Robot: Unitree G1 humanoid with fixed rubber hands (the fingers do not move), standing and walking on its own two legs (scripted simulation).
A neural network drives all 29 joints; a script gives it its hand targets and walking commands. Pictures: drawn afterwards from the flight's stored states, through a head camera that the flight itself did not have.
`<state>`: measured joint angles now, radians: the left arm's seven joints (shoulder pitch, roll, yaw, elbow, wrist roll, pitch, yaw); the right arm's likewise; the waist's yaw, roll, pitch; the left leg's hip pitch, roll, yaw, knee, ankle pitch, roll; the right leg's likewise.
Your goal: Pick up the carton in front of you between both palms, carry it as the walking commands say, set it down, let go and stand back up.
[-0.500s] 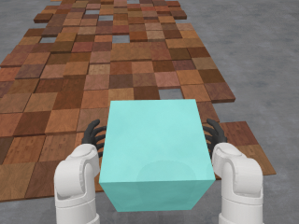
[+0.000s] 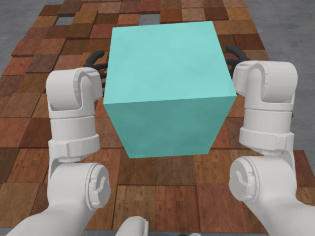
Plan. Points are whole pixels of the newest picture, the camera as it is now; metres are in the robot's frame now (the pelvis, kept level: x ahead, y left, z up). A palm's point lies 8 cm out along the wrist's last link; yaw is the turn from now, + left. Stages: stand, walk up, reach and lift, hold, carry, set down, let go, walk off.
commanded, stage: carry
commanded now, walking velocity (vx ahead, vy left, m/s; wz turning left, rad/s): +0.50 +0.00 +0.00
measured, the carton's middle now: (165, 98) +0.43 +0.01 +0.09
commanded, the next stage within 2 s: none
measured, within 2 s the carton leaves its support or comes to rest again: neither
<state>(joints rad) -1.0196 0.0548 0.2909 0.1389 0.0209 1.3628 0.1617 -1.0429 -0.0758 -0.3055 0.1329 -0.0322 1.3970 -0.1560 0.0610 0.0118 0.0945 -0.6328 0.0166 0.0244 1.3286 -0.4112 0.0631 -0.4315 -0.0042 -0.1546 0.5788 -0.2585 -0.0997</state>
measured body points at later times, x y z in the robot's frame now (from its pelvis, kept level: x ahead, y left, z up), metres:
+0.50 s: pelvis +0.31 +0.01 +0.03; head +0.46 +0.01 +0.45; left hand +0.74 +0.13 +0.15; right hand +0.71 -0.17 +0.15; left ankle +0.30 +0.11 -0.71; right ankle +0.42 -0.10 -0.67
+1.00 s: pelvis +0.45 +0.01 +0.04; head +0.47 +0.02 +0.49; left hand +0.83 +0.17 +0.17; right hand +0.83 -0.14 +0.18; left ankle +0.42 +0.12 -0.69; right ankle +0.48 -0.09 -0.70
